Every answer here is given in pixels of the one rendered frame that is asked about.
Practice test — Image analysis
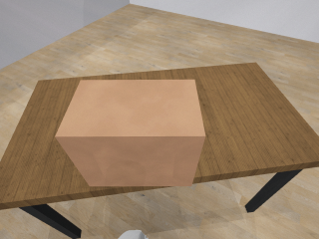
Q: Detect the carton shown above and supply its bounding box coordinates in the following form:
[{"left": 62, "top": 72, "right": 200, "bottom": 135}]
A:
[{"left": 55, "top": 80, "right": 205, "bottom": 187}]

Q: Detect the table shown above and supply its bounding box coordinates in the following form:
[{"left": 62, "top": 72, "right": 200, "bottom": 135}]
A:
[{"left": 0, "top": 62, "right": 319, "bottom": 239}]

